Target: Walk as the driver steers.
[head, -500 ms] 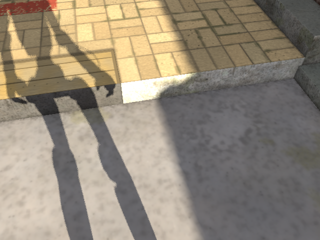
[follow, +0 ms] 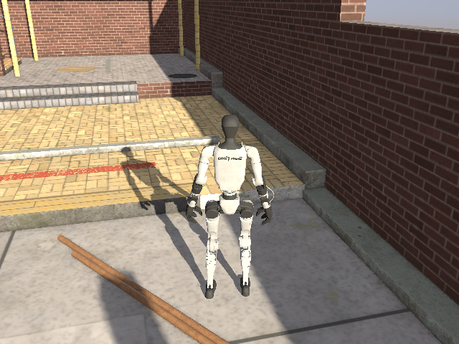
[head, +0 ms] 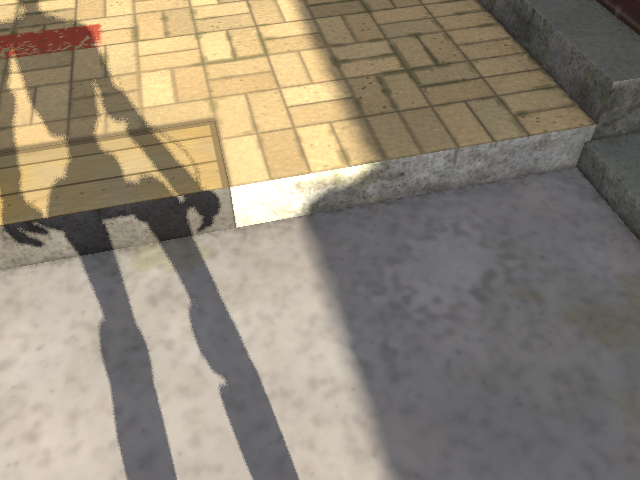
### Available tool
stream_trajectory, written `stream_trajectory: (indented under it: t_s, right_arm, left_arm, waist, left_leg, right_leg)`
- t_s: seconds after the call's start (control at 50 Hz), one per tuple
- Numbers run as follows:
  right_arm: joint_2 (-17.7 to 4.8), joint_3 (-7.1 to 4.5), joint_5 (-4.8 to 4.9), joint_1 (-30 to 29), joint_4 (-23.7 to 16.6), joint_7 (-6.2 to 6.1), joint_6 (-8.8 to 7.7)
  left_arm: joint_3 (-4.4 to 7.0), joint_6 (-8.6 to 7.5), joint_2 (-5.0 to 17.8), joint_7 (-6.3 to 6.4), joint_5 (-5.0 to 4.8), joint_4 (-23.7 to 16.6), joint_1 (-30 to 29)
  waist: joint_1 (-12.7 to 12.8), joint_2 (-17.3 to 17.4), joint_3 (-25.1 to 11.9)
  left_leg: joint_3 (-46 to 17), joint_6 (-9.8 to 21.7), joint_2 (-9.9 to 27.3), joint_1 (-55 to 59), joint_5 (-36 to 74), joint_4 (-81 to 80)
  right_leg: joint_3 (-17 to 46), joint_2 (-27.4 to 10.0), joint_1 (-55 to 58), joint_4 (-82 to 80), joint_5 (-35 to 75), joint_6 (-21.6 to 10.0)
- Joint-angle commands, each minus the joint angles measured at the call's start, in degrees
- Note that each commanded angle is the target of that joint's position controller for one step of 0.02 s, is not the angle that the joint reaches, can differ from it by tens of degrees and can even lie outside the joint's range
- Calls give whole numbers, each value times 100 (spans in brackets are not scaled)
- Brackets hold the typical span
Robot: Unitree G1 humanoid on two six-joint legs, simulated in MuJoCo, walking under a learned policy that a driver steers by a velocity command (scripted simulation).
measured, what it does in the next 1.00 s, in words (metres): walks ahead, turning right: left foot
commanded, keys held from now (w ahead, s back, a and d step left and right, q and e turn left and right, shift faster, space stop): w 0.40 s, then w+e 0.48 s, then no key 0.12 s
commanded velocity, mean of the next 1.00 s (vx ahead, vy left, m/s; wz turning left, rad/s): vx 0.43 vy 0.00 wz -0.21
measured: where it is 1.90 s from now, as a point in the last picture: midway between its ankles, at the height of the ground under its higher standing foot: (361, 441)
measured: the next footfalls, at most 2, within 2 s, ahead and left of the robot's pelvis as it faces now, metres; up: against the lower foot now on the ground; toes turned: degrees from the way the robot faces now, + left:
left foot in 0.50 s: +0.39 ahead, +0.12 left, +0.00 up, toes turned +0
right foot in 1.02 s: +0.64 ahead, -0.17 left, +0.00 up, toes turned -19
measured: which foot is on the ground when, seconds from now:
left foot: down 0.00-0.04, up 0.06-0.48, down 0.50-1.00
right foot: down 0.00-0.52, up 0.54-1.00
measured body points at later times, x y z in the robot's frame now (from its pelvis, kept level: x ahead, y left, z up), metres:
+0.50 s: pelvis +0.21 +0.01 -0.01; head +0.25 +0.01 +0.44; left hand +0.09 +0.27 -0.14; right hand +0.47 -0.20 -0.08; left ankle +0.35 +0.12 -0.73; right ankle +0.00 -0.11 -0.73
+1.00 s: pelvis +0.48 -0.02 +0.00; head +0.51 -0.04 +0.44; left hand +0.73 +0.16 -0.10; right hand +0.41 -0.29 -0.15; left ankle +0.35 +0.12 -0.73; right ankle +0.60 -0.16 -0.72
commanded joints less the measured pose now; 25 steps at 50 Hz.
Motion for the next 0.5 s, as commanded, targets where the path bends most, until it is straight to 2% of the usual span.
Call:
stream_trajectory:
  t_s: [0.02, 0.04, 0.06, 0.08, 0.1, 0.12, 0.16, 0.18, 0.2, 0.24, 0.3, 0.34, 0.4, 0.44, 0.46, 0.48, 0.5]
  right_arm:
    - [-927, -172, 65, -636, -424, 21, -111]
    - [-743, -121, 31, -861, -534, 28, -126]
    - [-346, -18, -11, -1045, -719, 25, -189]
    - [-480, -65, 58, -1071, -914, -13, -301]
    - [-697, -119, 153, -871, -831, 21, -382]
    - [-676, -116, 161, -685, -701, 91, -441]
    - [-717, -176, 48, -877, -674, 143, -504]
    - [-695, -193, 5, -1001, -701, 190, -508]
    - [-575, -176, -8, -1059, -720, 238, -499]
    - [-354, -113, -10, -1375, -845, 293, -461]
    - [-162, 6, 7, -2166, -1161, 326, -455]
    - [-240, 20, 37, -2458, -1277, 362, -450]
    - [-436, -4, 65, -2633, -1418, 420, -463]
    - [-664, -98, 38, -2392, -1424, 423, -494]
    - [-833, -183, 32, -1948, -1331, 394, -499]
    - [-1064, -320, 57, -1017, -1060, 339, -488]
    - [-1364, -429, 12, 95, -816, 258, -459]
  left_arm:
    - [72, -327, 309, -126, -73, -149, 312]
    - [140, -344, 465, -144, -19, 105, 865]
    - [294, -365, 1044, -163, 8, 294, 1570]
    - [352, -427, 1461, -252, 92, 295, 1876]
    - [227, -481, 1061, -253, 136, 162, 1346]
    - [155, -507, 764, -246, 94, 16, 1032]
    - [102, -474, 653, -250, 69, -69, 855]
    - [45, -420, 473, -238, 95, -32, 989]
    - [19, -373, 405, -212, 113, 14, 1170]
    - [13, -290, 487, -129, 118, 32, 1340]
    - [30, -234, 720, -25, 139, -45, 1311]
    - [60, -245, 832, -4, 106, -16, 1445]
    - [111, -246, 866, 10, 16, 25, 1463]
    - [156, -205, 935, 9, 25, -21, 1365]
    - [186, -168, 1010, 2, 51, -70, 1265]
    - [170, -122, 970, -13, 97, -138, 1150]
    - [102, -115, 838, -30, 182, -302, 1053]
  waist:
    - [443, 921, 958]
    - [623, 446, 764]
    - [778, -1064, 456]
    - [777, -1769, 421]
    - [442, -1014, 701]
    - [298, -740, 834]
    - [263, -522, 773]
    - [300, -576, 647]
    - [324, -670, 522]
    - [380, -591, 490]
    - [491, -523, 705]
    - [525, -613, 817]
    - [361, -622, 906]
    - [67, -626, 633]
    - [-213, -721, 270]
    - [-685, -692, -310]
    - [-1132, -467, -1113]
  left_leg:
    - [-1613, 851, 1091, -1436, -1747, -1694]
    - [-966, 571, 631, -1805, -883, -854]
    - [170, 112, -149, -2465, -314, 1025]
    - [80, 19, -377, -3272, -1149, 2362]
    - [-299, 123, -1, -3619, -957, 3169]
    - [-291, 239, 222, -3740, -377, 3356]
    - [-29, 304, 548, -3891, 498, 3067]
    - [111, 268, 605, -3712, 764, 2877]
    - [265, 199, 586, -3598, 947, 2716]
    - [474, 25, 535, -3537, 1222, 2208]
    - [677, -121, 358, -2967, 1880, 882]
    - [749, -119, 243, -2562, 2195, 376]
    - [557, 92, 249, -2424, 2269, -53]
    - [531, 263, 102, -1888, 2018, -177]
    - [618, 370, -57, -1220, 1864, -158]
    - [678, 524, -158, -24, 1877, -252]
    - [-96, 804, 594, 1810, 1635, -34]
  right_leg:
    - [-128, 1, 509, -967, 199, -318]
    - [269, -119, 1337, -1366, 604, -308]
    - [2089, -1107, 1986, -2299, -311, -705]
    - [4189, -2146, 2220, -3012, -541, -1382]
    - [4065, -2264, 2023, -2952, -440, -1451]
    - [3328, -1978, 1985, -2904, -124, -1269]
    - [2293, -1623, 2140, -2964, 958, -910]
    - [1807, -1402, 2142, -2967, 1714, -792]
    - [1476, -1275, 2175, -2950, 2373, -770]
    - [1072, -1170, 2089, -2985, 3028, -819]
    - [711, -1027, 1404, -3231, 2846, -808]
    - [646, -1100, 1183, -3380, 2684, -848]
    - [598, -1380, 1554, -3272, 3066, -787]
    - [637, -1484, 1837, -2732, 4432, -672]
    - [601, -1443, 1863, -2158, 5501, -604]
    - [466, -1189, 1600, -1118, 5998, -467]
    - [419, -933, 430, 398, 4808, -314]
